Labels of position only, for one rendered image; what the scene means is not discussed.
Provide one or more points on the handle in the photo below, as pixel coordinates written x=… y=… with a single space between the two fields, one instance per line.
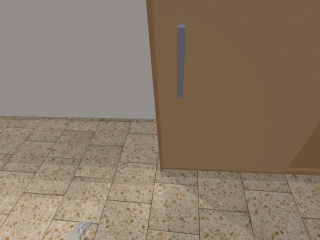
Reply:
x=181 y=37

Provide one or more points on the left robot hand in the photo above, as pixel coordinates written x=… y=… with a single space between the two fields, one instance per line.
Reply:
x=79 y=230

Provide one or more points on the wardrobe door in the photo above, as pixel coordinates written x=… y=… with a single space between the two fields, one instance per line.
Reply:
x=309 y=154
x=251 y=86

